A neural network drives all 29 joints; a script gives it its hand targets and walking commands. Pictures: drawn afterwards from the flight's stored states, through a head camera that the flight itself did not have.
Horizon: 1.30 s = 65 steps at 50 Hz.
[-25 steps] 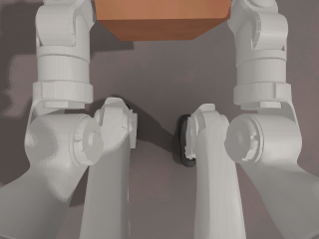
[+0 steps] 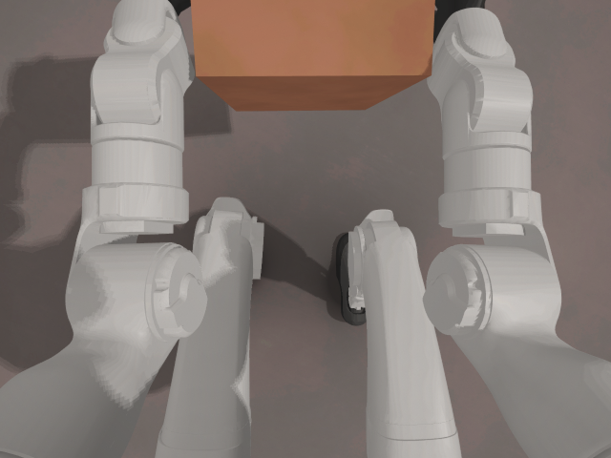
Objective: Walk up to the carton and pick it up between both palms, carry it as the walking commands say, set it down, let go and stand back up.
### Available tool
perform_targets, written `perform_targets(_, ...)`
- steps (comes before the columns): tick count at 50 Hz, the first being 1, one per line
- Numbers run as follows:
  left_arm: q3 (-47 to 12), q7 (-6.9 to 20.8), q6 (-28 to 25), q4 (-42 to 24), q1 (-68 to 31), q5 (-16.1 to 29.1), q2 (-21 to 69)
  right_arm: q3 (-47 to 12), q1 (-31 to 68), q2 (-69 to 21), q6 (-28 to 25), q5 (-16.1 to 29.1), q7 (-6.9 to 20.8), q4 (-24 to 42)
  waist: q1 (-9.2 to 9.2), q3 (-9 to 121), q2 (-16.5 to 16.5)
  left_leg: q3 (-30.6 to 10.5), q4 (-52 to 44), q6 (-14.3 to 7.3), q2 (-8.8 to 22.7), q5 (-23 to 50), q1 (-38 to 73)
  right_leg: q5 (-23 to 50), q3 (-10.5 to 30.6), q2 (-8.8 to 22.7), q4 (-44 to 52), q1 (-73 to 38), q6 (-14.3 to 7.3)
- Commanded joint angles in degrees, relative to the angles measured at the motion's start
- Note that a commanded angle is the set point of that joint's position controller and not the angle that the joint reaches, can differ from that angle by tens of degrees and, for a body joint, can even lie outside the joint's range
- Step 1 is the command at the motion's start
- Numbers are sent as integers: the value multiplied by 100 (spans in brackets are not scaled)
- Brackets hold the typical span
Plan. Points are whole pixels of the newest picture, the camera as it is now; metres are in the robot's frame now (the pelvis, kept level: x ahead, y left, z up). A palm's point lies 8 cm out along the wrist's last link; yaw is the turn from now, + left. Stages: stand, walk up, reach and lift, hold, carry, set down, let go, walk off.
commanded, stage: reach and lift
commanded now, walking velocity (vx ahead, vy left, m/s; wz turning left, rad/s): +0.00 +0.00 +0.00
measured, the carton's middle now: (305, 21) +0.55 +0.02 -0.13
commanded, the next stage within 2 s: none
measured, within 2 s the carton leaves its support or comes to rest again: neither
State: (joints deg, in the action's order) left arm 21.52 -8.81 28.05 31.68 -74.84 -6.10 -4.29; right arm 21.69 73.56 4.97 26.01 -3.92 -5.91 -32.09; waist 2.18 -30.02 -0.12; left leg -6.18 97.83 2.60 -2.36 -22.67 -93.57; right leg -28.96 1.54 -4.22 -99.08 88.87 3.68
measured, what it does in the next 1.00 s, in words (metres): rises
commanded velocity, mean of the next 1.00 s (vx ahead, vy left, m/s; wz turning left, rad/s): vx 0.00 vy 0.00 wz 0.00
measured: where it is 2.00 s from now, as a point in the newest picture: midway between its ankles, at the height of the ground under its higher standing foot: (294, 286)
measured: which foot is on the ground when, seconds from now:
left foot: down 0.00-1.00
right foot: down 0.00-1.00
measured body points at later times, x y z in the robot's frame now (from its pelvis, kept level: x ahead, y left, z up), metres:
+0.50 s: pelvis +0.00 +0.00 +0.05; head +0.29 +0.03 +0.38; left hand +0.52 +0.16 -0.01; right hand +0.53 -0.12 +0.00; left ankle +0.18 +0.13 -0.48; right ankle +0.14 -0.14 -0.48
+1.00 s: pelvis +0.01 +0.00 +0.12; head +0.27 +0.02 +0.48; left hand +0.49 +0.16 +0.06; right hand +0.51 -0.12 +0.07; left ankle +0.18 +0.13 -0.48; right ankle +0.14 -0.14 -0.48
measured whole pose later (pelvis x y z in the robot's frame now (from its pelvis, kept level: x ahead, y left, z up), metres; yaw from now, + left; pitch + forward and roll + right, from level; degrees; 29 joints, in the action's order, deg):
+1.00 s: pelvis +0.01 +0.00 +0.12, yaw +1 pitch +8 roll -2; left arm 20.7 -8.4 26.4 25.5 -57.4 -7.2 1.8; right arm 19.4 57.4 0.4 24.7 -5.0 -4.7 -27.6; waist 1.1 -29.8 -0.1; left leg -5.7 73.1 2.1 -1.7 -18.5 -62.6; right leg -23.9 2.8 -3.4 -74.3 58.7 2.5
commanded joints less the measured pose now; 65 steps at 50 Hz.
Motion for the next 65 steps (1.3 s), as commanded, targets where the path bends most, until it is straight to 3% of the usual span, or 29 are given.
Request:
perform_targets(1, -4026, 1626, -220, -809, -4630, 1435, 6510, -3629, 4724, -6479, -187, 1179, 1452, 820, -227, 13852, -103, 840, -1066, -25, -645, 931, 5213, 911, -564, -730, 1253, -2674, -286)
perform_targets(3, -4000, 1628, -214, -682, -4560, 1403, 6523, -3472, 4524, -6415, -173, 1077, 1446, 619, -272, 13429, -283, 852, -1167, -10, -634, 782, 5109, 765, -486, -707, 1381, -2598, -335)
perform_targets(4, -4087, 1629, -245, -922, -4607, 1434, 6539, -3563, 4507, -6558, -190, 1138, 1452, 735, -232, 13621, -233, 821, -1219, -19, -650, 886, 5304, 860, -495, -709, 1406, -2746, -314)
perform_targets(5, -4067, 1635, -223, -771, -4578, 1425, 6558, -3485, 4451, -6482, -171, 1064, 1455, 607, -311, 13483, -250, 803, -1264, 0, -609, 685, 5223, 706, -500, -696, 1438, -2650, -334)
perform_targets(7, -3975, 1626, -203, -554, -4370, 1350, 6641, -3559, 4626, -6473, -197, 1071, 1462, 692, -227, 13357, -182, 742, -1396, -9, -616, 579, 5249, 631, -504, -684, 1504, -2659, -314)
perform_targets(10, -4117, 1609, -214, -849, -4505, 1422, 6628, -3616, 4515, -6497, -189, 1129, 1476, 804, -243, 13606, -255, 767, -1477, 8, -623, 772, 5557, 761, -478, -697, 1623, -2868, -325)
perform_targets(13, -4158, 1629, -207, -812, -4315, 1459, 6710, -3728, 4517, -6576, -182, 1128, 1466, 918, -300, 13656, -60, 704, -1601, -15, -610, 682, 5629, 760, -448, -678, 1778, -3153, -315)
perform_targets(15, -4101, 1640, -192, -721, -4290, 1412, 6736, -3583, 4238, -6610, -151, 1023, 1467, 649, -337, 13401, -184, 742, -1720, -5, -610, 542, 5566, 665, -426, -674, 1878, -3148, -333)
perform_targets(18, -4257, 1625, -181, -926, -4248, 1463, 6815, -3674, 4200, -6576, -172, 1111, 1506, 851, -318, 13658, -312, 686, -1833, 37, -589, 673, 5933, 769, -396, -686, 1975, -3242, -369)
perform_targets(20, -4277, 1619, -192, -921, -4101, 1477, 6931, -3727, 4122, -6635, -170, 1085, 1515, 848, -381, 13678, -212, 644, -1953, 45, -593, 698, 6078, 803, -414, -685, 2072, -3370, -348)
perform_targets(21, -4179, 1630, -192, -713, -4039, 1407, 6834, -3590, 3993, -6598, -162, 1001, 1521, 621, -363, 13250, -205, 682, -1983, 24, -586, 579, 5779, 689, -393, -669, 2138, -3266, -351)
perform_targets(23, -4204, 1623, -213, -879, -3995, 1389, 6798, -3720, 4028, -6643, -183, 1071, 1530, 828, -260, 13409, -217, 671, -2052, 0, -602, 710, 5995, 750, -376, -674, 2210, -3411, -347)
perform_targets(30, -4302, 1613, -224, -974, -3695, 1392, 6878, -3934, 3932, -6734, -204, 1134, 1505, 1127, -254, 13404, -97, 613, -2420, -31, -597, 682, 6372, 776, -272, -643, 2598, -4025, -327)
perform_targets(32, -4240, 1630, -246, -827, -3559, 1290, 6848, -3856, 3676, -6793, -196, 1033, 1535, 815, -189, 12946, -108, 606, -2542, -44, -583, 541, 6264, 635, -234, -623, 2713, -3878, -350)
perform_targets(33, -4414, 1633, -254, -991, -3609, 1400, 6997, -3867, 3558, -6813, -208, 1016, 1545, 857, -360, 13125, -103, 539, -2604, -8, -565, 567, 6485, 729, -270, -639, 2753, -3997, -356)
perform_targets(34, -4287, 1633, -250, -763, -3449, 1288, 6989, -3838, 3647, -6788, -237, 1034, 1557, 832, -241, 12870, -147, 535, -2684, -19, -559, 490, 6447, 634, -257, -618, 2812, -3873, -358)
perform_targets(35, -4415, 1654, -277, -924, -3428, 1321, 7026, -3854, 3496, -6829, -255, 1029, 1569, 862, -318, 12980, -189, 536, -2687, -8, -569, 667, 6550, 823, -261, -628, 2843, -4024, -362)
perform_targets(36, -4367, 1647, -294, -937, -3348, 1291, 7034, -3905, 3357, -6906, -254, 1013, 1573, 861, -230, 13010, -142, 551, -2732, -27, -586, 849, 6630, 949, -226, -627, 2903, -4197, -351)
perform_targets(43, -4445, 1701, -336, -1011, -3027, 1205, 6954, -3926, 2990, -6972, -286, 932, 1587, 815, -307, 12550, -124, 540, -3098, -60, -597, 706, 6727, 886, -160, -594, 3310, -4562, -348)
perform_targets(44, -4450, 1708, -351, -990, -2989, 1185, 6979, -3981, 2994, -7011, -303, 946, 1587, 902, -243, 12569, -105, 545, -3138, -66, -594, 719, 6793, 884, -126, -589, 3378, -4650, -355)
perform_targets(46, -4604, 1689, -372, -1244, -2943, 1271, 7092, -4130, 2981, -7004, -333, 1046, 1600, 1123, -304, 12804, -163, 485, -3253, -63, -610, 947, 7133, 1115, -144, -610, 3437, -4851, -339)
perform_targets(48, -4532, 1708, -395, -1101, -2766, 1164, 7017, -4109, 2870, -6993, -344, 942, 1609, 1042, -266, 12499, -90, 500, -3333, -80, -610, 864, 7060, 1023, -123, -583, 3554, -4861, -353)
perform_targets(49, -4542, 1702, -396, -1121, -2730, 1147, 6967, -4181, 2891, -7012, -344, 991, 1609, 1109, -153, 12466, -90, 511, -3378, -100, -610, 911, 7102, 1038, -69, -573, 3619, -4947, -354)
perform_targets(51, -4621, 1727, -423, -1336, -2743, 1219, 6991, -4205, 2689, -7039, -339, 935, 1597, 1124, -358, 12570, -11, 457, -3467, -96, -605, 980, 7188, 1179, -80, -564, 3738, -5228, -336)
perform_targets(54, -4616, 1735, -401, -1152, -2493, 1143, 7028, -4190, 2696, -6990, -374, 944, 1608, 1186, -288, 12305, -120, 456, -3654, -96, -586, 858, 7345, 1080, -39, -548, 3920, -5268, -370)
perform_targets(57, -4567, 1757, -403, -1009, -2371, 1060, 7099, -4048, 2339, -7059, -360, 799, 1671, 787, -324, 11870, -96, 397, -3884, -86, -541, 792, 7449, 1018, -61, -515, 4101, -5225, -394)
perform_targets(59, -4653, 1764, -434, -1275, -2432, 1087, 7094, -4159, 2372, -7128, -380, 869, 1680, 1012, -282, 12066, -154, 392, -3950, -100, -572, 993, 7652, 1196, -49, -528, 4163, -5494, -382)
perform_targets(62, -4694, 1788, -425, -1234, -2140, 1089, 7206, -4286, 2320, -7062, -413, 899, 1686, 1228, -335, 12040, -112, 357, -4087, -95, -541, 1162, 7853, 1368, -20, -486, 4359, -5725, -399)
perform_targets(65, -4655, 1780, -417, -1198, -2094, 1007, 7158, -4147, 2063, -7070, -393, 792, 1724, 990, -362, 11603, -147, 343, -4305, -85, -505, 993, 7990, 1210, 0, -461, 4591, -5709, -422)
